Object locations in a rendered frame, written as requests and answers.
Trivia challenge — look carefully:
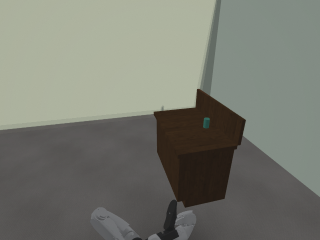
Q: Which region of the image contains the left robot thigh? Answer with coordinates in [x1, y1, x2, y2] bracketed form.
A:
[162, 225, 195, 240]

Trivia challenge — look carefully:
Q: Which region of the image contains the table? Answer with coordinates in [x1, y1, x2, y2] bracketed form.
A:
[153, 89, 246, 208]

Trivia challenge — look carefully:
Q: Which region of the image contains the robot left shin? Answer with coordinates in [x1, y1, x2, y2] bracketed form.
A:
[175, 210, 196, 227]

